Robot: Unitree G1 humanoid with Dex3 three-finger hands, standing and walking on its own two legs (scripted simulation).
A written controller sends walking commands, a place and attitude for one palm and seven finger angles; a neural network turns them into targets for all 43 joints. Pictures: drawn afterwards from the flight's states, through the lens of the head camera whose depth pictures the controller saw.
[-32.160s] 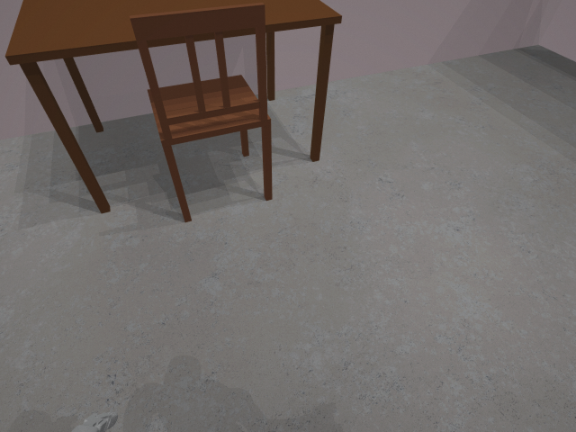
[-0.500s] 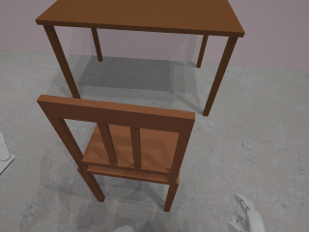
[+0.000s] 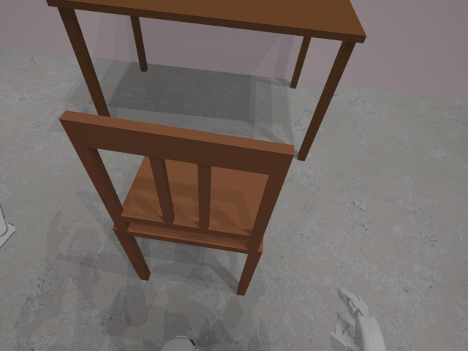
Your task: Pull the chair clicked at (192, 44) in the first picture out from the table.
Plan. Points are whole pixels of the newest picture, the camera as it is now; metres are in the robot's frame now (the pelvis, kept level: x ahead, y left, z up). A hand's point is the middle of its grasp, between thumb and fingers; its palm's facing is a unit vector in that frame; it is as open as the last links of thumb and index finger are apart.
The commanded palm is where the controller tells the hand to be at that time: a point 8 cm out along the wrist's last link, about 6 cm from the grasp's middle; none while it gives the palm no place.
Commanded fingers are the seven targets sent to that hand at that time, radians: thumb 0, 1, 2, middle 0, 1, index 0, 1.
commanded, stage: stop stepping back and stand still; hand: left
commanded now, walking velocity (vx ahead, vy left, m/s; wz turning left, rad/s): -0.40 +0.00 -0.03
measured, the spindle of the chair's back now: (163, 192) +0.45 +0.19 -0.08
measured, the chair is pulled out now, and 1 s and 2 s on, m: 0.58 0.58 0.58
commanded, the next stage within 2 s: let the arm hang, fingers relaxed in 0.90 s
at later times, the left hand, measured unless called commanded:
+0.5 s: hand (37, 301) +0.15 +0.22 +0.17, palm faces +0.38 -0.83 -0.41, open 7.4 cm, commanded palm +0.08 +0.27 +0.19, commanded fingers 0.00 0.90 0.90 -0.20 -0.30 -0.20 -0.30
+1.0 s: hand out of the picture +0.12 +0.24 +0.17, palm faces +0.43 -0.81 -0.40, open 7.4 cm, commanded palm none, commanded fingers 0.00 0.90 0.90 -0.20 -0.30 -0.20 -0.30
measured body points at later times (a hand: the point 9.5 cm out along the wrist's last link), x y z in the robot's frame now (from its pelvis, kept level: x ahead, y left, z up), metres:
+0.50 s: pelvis -0.06 -0.03 +0.00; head -0.06 -0.02 +0.45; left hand +0.12 +0.26 +0.19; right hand +0.09 -0.29 -0.07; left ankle -0.01 +0.10 -0.73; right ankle -0.10 -0.16 -0.73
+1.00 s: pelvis -0.08 -0.02 +0.01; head -0.08 +0.00 +0.46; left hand +0.09 +0.28 +0.20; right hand +0.07 -0.25 -0.07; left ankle -0.01 +0.10 -0.73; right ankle -0.10 -0.16 -0.73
